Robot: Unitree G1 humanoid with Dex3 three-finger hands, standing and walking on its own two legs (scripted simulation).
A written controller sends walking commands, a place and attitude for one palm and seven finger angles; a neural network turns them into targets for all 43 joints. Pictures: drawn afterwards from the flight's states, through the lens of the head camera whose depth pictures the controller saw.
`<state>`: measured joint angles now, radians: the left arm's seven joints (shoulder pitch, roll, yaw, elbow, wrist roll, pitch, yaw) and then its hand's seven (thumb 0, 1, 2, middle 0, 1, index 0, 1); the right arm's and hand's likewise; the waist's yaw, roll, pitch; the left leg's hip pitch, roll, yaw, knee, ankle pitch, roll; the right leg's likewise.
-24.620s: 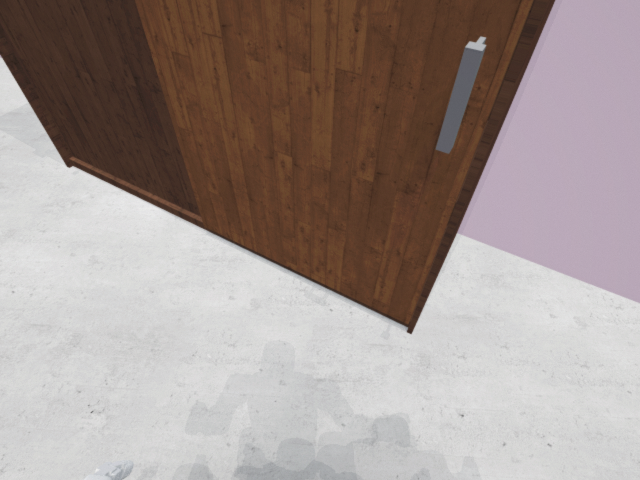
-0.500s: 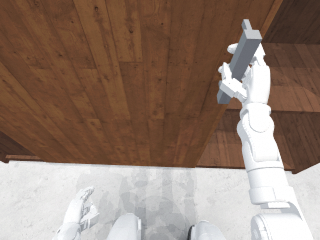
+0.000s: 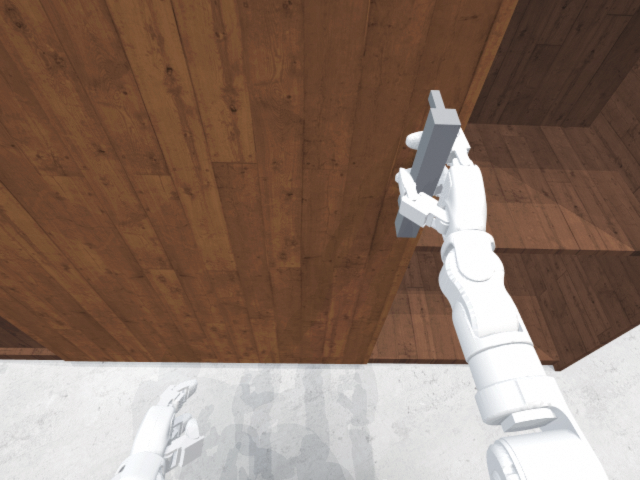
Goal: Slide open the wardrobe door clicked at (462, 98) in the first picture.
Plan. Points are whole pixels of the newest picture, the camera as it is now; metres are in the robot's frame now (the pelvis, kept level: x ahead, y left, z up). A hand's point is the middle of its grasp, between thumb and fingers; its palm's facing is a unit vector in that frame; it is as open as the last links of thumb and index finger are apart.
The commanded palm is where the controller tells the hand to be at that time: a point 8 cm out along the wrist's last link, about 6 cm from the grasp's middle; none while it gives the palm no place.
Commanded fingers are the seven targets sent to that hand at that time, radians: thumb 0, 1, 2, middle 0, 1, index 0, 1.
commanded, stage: stop walking and hold the door there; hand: right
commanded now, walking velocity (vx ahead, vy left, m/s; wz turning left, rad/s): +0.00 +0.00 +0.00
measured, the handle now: (419, 169) +0.46 -0.12 +0.13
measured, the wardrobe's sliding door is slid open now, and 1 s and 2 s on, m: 0.62 0.62 0.62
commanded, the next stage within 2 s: loosen the grip on the handle in 0.16 s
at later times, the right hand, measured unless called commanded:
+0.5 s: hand (422, 194) +0.41 -0.11 +0.14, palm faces +0.09 +0.99 -0.07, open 9.5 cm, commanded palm +0.38 -0.15 +0.13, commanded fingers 0.00 0.55 -0.20 0.41 1.35 0.41 1.35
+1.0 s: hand (414, 193) +0.42 -0.11 +0.13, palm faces +0.02 +1.00 -0.09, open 14.5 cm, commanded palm +0.39 -0.17 +0.13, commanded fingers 0.00 0.55 -0.20 0.25 1.15 0.25 1.15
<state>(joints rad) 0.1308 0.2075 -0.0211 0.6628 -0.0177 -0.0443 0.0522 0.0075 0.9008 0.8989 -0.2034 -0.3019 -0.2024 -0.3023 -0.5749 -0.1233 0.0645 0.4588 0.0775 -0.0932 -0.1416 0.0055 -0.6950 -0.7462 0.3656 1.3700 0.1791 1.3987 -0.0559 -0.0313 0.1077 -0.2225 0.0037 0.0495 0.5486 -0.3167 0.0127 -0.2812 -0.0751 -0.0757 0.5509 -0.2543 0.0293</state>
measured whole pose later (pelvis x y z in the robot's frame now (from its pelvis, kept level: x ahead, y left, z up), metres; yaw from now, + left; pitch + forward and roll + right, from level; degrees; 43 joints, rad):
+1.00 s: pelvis -0.03 -0.02 -0.01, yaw +5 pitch +4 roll +0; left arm 0.36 0.24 0.00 0.72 -0.01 -0.14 0.00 0.01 0.90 0.90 -0.20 -0.30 -0.20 -0.30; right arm -0.65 -0.20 -0.14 0.77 0.02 -0.23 -0.11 -0.02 0.55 -0.21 0.35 1.24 0.28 1.18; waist 0.07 0.00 -0.06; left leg -0.41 -0.02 -0.03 0.61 -0.28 0.00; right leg -0.44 -0.01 -0.01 0.62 -0.25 -0.01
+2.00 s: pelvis -0.01 -0.01 -0.01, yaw +3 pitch +1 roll +1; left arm 0.24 0.25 -0.03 0.62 -0.03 -0.16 0.05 0.01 0.90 0.90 -0.20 -0.30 -0.20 -0.30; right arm -0.11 -0.26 -0.18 0.17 0.15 -0.08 0.08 -0.02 0.55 -0.20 0.25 1.15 0.25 1.15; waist -0.03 -0.03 -0.08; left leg -0.32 -0.02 0.00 0.62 -0.33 0.01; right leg -0.36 -0.01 0.02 0.64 -0.30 0.00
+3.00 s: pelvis -0.02 +0.00 +0.00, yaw +2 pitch -4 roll +1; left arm 0.19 0.24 -0.05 0.66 0.00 -0.24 0.10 0.01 0.90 0.90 -0.20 -0.30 -0.20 -0.30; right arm 0.21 -0.32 -0.25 -0.22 0.14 -0.02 0.00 -0.02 0.36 -0.30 0.24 1.03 0.24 1.04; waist -0.07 -0.04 0.00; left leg -0.16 -0.02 0.02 0.49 -0.26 0.01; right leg -0.22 -0.01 0.04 0.53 -0.24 0.01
